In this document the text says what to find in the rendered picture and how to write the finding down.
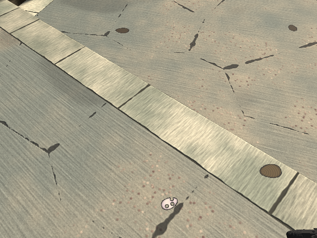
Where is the right robot hand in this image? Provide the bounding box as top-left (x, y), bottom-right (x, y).
top-left (286, 228), bottom-right (317, 238)

